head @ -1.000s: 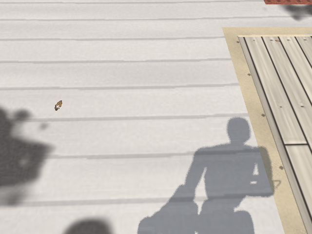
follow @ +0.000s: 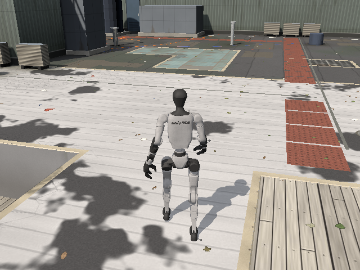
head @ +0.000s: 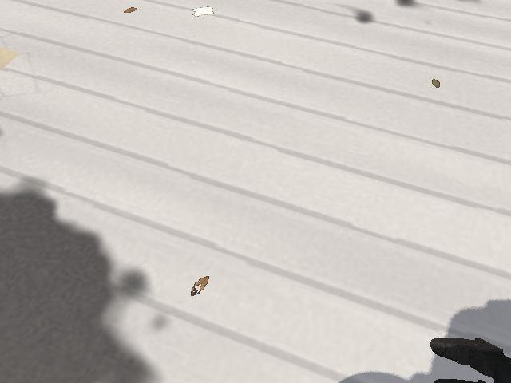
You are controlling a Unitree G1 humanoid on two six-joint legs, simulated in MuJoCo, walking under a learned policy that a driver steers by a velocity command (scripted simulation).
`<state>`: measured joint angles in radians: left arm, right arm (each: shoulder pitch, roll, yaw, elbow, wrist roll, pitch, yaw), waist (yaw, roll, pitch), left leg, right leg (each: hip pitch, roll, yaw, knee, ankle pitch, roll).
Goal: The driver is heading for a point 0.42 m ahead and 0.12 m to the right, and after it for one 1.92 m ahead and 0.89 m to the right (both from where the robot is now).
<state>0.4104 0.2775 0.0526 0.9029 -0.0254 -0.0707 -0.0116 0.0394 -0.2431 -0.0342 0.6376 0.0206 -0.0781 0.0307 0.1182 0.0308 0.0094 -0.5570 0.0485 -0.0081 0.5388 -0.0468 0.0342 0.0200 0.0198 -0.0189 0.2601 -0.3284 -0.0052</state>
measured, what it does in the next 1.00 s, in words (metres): walks ahead, turning right: left foot, then right foot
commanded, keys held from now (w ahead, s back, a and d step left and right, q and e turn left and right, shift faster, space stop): w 0.02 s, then w+e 0.42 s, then e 0.56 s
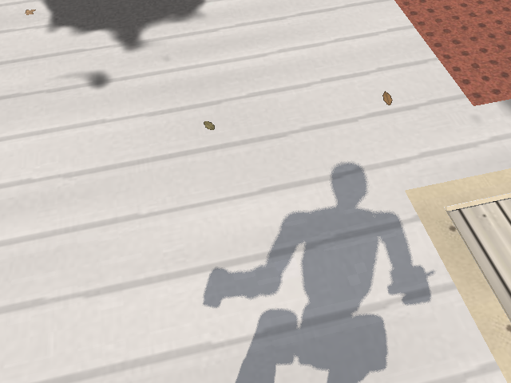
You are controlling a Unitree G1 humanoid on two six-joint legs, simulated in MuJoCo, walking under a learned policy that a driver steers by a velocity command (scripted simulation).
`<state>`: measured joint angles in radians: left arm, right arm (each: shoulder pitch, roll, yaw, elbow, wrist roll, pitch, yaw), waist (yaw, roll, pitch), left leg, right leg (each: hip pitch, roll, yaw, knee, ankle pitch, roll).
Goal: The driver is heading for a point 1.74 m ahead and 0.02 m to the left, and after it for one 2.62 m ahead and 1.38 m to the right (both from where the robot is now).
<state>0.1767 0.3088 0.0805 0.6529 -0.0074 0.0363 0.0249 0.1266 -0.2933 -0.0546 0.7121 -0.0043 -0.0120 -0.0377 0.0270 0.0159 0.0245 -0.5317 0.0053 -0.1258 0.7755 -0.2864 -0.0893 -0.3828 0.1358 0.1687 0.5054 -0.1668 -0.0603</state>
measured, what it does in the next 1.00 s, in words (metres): steps on the spot: left foot, then right foot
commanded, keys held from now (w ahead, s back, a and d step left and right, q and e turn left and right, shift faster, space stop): e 0.22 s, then no key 0.78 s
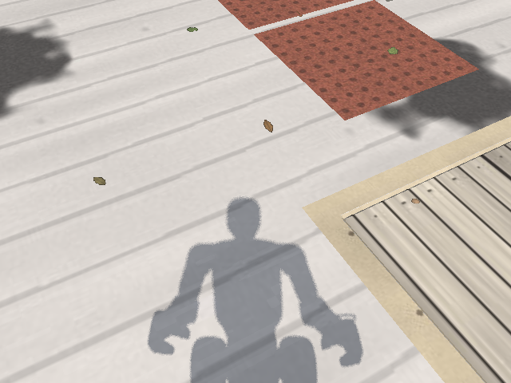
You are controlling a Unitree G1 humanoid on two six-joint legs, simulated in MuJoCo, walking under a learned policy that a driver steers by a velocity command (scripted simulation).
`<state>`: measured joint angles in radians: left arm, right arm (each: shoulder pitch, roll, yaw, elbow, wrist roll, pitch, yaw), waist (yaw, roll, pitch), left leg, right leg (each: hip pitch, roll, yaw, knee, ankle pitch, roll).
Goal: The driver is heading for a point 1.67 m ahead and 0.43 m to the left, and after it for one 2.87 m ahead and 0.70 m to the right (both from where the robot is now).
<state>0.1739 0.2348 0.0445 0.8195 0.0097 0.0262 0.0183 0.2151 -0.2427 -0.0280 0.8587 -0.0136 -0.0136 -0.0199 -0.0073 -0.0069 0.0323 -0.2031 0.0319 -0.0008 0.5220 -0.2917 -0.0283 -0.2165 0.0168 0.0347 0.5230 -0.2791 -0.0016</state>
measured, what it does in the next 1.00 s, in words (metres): walks ahead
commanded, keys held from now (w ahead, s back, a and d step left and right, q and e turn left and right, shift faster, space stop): no key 0.48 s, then w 0.52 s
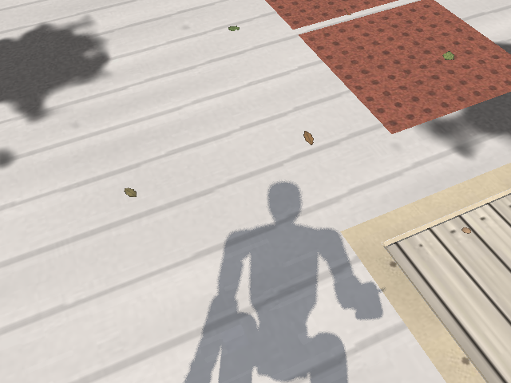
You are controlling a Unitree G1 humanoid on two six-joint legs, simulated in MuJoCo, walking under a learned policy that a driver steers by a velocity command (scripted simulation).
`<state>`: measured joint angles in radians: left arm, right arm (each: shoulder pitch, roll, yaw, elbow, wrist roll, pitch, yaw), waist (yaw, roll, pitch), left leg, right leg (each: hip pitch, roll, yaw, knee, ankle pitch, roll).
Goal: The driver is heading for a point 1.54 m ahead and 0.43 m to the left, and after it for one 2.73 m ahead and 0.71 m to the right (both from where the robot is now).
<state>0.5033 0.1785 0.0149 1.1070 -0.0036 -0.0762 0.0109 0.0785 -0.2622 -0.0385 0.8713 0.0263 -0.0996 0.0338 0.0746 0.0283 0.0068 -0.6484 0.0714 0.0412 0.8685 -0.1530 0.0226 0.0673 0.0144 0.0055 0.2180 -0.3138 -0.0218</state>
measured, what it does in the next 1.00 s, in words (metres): walks ahead: left foot, then right foot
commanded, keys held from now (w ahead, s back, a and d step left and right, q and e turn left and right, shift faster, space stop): w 0.40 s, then no key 0.14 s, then q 0.46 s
